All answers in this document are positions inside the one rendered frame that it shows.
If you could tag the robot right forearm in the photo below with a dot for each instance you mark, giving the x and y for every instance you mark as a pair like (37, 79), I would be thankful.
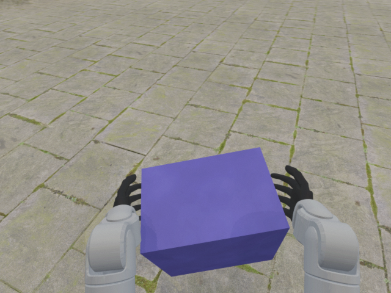
(331, 249)

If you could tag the right robot hand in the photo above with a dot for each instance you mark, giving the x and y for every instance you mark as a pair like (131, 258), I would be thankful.
(300, 189)

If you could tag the left robot hand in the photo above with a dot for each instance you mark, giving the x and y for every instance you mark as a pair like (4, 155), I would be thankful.
(123, 194)

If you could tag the carton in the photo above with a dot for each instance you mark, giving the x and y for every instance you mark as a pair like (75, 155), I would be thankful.
(210, 213)

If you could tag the robot left forearm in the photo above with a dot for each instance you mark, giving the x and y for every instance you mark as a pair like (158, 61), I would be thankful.
(111, 252)

